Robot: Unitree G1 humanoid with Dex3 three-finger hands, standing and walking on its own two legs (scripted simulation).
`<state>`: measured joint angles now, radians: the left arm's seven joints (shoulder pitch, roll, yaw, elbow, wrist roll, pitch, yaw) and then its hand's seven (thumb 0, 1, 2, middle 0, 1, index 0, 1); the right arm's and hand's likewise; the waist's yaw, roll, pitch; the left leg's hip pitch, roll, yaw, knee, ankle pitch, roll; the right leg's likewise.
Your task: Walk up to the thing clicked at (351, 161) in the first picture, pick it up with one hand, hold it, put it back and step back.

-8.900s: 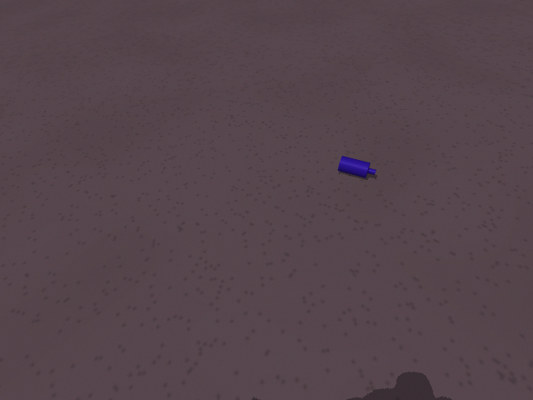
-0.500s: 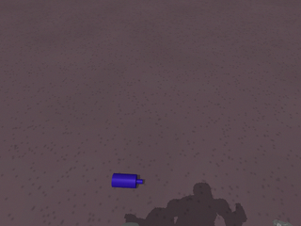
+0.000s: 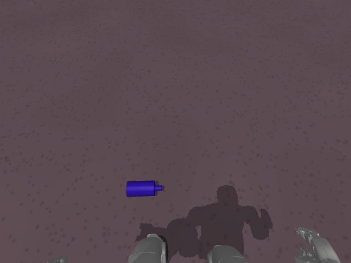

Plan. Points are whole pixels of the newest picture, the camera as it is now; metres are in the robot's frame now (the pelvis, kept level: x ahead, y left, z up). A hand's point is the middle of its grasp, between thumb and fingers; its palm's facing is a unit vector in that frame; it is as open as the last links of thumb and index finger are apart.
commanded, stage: walk up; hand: left
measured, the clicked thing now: (144, 188) +0.51 +0.22 -0.71
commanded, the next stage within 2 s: stand in 1.78 s
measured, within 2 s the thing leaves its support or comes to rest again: neither
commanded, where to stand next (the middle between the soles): +0.12 -0.03 m, yaw +1 degrees
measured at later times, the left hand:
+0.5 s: hand out of the picture +0.00 +0.29 -0.13, palm faces +0.05 -0.92 -0.38, open 7.4 cm
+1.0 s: hand out of the picture +0.10 +0.24 -0.13, palm faces +0.01 -0.92 -0.39, open 7.4 cm
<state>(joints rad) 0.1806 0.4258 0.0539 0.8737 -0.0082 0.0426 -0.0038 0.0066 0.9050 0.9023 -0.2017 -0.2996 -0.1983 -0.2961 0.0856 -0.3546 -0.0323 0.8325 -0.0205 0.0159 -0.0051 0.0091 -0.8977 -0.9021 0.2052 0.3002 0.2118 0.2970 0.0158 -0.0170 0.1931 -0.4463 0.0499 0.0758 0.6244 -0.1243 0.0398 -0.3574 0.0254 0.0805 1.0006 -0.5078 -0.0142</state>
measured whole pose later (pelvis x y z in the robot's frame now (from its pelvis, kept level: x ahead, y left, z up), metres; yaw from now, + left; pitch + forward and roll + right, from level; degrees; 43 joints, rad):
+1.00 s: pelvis +0.00 -0.02 +0.00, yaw +4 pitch -3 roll +1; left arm 0.08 0.34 0.01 0.90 0.02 -0.01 0.00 0.01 0.90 0.90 -0.20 -0.30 -0.20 -0.30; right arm 0.13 -0.40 -0.03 0.89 0.02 0.03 -0.01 0.01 -0.90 -0.90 0.20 0.30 0.21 0.30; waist 0.01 0.04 0.22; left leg -0.36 -0.04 -0.05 0.99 -0.57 0.02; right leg -0.42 -0.05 -0.02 0.64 -0.16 -0.01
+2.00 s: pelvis +0.01 +0.02 +0.03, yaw +3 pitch -4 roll +0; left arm 0.13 0.36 0.00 1.07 0.01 -0.02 -0.02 0.01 0.90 0.90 -0.20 -0.30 -0.20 -0.30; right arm 0.10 -0.34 -0.02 1.05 0.00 -0.01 0.01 0.01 -0.90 -0.90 0.20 0.30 0.21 0.30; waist 0.00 -0.01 0.08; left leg -0.17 0.01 0.06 0.45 -0.22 0.02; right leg -0.16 -0.04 0.04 0.44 -0.22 0.04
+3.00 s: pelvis +0.02 +0.01 +0.03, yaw +4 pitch -2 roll +0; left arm 0.11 0.36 -0.01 1.13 0.01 -0.02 -0.01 0.01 0.90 0.90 -0.20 -0.30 -0.20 -0.30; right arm 0.07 -0.35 -0.01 1.15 -0.01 -0.01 0.02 0.01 -0.90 -0.90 0.20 0.30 0.21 0.30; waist 0.00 0.00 0.06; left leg -0.13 0.02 0.04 0.33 -0.16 -0.01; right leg -0.12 -0.02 0.01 0.32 -0.17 0.02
